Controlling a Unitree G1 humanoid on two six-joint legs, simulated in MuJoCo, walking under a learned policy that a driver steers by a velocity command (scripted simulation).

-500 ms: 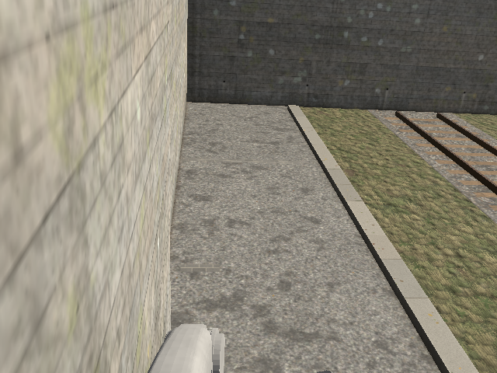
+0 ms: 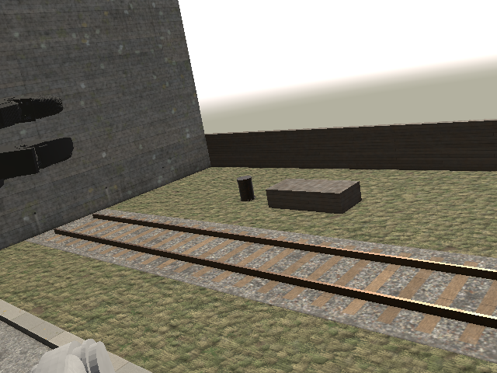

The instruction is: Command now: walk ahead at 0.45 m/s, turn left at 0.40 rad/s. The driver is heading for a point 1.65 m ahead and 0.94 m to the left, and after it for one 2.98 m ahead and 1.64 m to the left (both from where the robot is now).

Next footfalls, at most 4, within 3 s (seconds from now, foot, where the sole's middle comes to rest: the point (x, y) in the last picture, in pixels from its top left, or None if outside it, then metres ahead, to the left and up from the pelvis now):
none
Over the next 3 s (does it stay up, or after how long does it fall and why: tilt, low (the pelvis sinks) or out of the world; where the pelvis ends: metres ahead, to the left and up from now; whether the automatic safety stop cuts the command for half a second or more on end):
falls after 0.98 s (tilt)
